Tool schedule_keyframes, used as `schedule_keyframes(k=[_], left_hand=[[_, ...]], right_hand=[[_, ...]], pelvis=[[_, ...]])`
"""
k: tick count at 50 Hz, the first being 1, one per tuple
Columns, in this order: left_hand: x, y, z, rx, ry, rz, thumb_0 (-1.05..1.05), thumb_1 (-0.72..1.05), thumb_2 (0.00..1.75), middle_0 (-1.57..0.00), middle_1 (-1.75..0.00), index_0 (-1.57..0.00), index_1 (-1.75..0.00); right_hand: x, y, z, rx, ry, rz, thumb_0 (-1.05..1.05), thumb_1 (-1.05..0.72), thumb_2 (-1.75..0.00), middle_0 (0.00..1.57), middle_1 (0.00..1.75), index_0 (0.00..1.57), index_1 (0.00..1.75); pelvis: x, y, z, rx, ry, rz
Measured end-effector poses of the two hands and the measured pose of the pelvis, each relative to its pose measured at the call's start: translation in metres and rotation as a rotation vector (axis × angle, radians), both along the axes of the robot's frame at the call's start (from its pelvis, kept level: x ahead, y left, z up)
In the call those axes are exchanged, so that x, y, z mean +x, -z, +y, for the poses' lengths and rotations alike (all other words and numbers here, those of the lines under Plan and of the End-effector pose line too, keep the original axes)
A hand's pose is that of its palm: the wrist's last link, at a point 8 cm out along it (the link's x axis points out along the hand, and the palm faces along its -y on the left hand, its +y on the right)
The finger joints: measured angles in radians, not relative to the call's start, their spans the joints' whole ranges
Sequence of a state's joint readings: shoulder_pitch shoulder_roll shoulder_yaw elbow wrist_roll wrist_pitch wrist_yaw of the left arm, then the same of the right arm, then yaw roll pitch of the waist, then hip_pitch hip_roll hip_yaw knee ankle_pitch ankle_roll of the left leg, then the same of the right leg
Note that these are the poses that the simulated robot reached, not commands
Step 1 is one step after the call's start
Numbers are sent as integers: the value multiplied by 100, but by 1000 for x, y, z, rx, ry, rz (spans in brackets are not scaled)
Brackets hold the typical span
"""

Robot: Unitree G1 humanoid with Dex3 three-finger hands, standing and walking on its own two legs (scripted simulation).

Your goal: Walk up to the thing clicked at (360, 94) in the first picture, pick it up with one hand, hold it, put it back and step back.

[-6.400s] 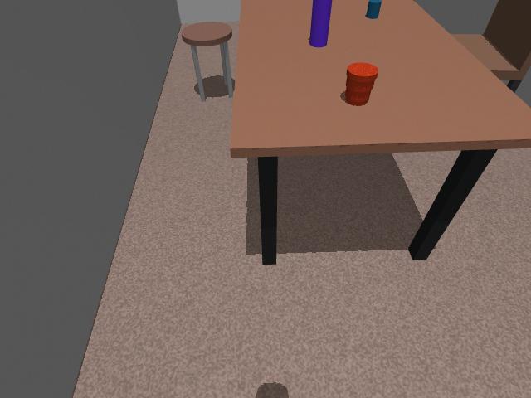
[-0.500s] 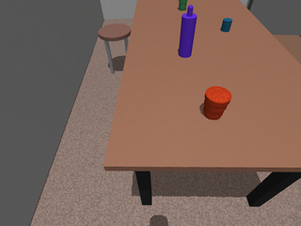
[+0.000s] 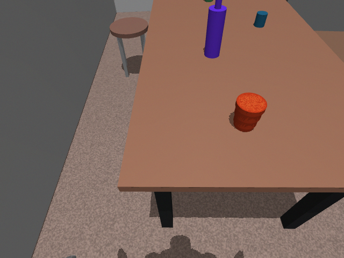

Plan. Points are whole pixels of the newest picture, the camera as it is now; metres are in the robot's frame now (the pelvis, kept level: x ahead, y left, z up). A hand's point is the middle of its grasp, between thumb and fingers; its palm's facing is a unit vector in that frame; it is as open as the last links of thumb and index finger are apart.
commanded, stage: rise first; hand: right
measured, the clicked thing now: (247, 113) +0.53 -0.21 +0.00
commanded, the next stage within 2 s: go down in 1.64 s
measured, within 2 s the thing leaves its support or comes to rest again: neither
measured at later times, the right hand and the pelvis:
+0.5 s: hand (301, 236) +0.19 -0.26 -0.04, palm faces +0.30 +0.88 -0.38, open 16.7 cm; pelvis +0.01 +0.02 +0.00, yaw -1 degrees
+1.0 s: hand (327, 228) +0.18 -0.26 +0.06, palm faces +0.38 +0.83 -0.41, open 17.7 cm; pelvis +0.00 +0.02 +0.00, yaw -2 degrees
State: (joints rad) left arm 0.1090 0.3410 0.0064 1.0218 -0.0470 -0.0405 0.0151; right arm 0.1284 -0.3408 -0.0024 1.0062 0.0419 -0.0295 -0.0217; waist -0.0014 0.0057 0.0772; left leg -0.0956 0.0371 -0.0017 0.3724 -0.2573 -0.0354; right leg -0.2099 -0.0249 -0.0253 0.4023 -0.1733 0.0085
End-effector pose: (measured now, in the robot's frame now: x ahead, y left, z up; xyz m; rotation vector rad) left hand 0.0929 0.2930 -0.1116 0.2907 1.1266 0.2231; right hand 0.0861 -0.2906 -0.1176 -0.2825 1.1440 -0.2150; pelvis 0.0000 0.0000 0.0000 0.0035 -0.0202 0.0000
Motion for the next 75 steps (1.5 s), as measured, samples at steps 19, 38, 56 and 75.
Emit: schedule_keyframes(k=[19,38,56,75], left_hand=[[63,-29,-25,-55,4,-349,0,-8,14,-6,-5,-6,-4],[67,-31,-11,-58,33,-380,-1,-53,4,-6,-4,-5,-5],[63,-33,-20,-84,34,-414,-1,-55,5,-6,-4,-5,-6],[50,-33,-21,-80,23,-424,-1,-55,6,-6,-5,-5,-6]], right_hand=[[63,-77,-6,-117,77,-485,0,11,-16,6,6,6,6],[67,-160,0,-230,17,-797,-1,57,-3,5,5,6,6],[50,-207,-3,-299,-45,-988,-2,59,-2,6,5,6,6],[48,-237,-2,-341,-114,-1116,-2,59,-3,6,5,6,6]], pelvis=[[8,1,12,-5,11,33],[11,1,23,-16,25,-19],[-2,1,21,-13,31,-47],[-11,1,16,-10,25,-58]])
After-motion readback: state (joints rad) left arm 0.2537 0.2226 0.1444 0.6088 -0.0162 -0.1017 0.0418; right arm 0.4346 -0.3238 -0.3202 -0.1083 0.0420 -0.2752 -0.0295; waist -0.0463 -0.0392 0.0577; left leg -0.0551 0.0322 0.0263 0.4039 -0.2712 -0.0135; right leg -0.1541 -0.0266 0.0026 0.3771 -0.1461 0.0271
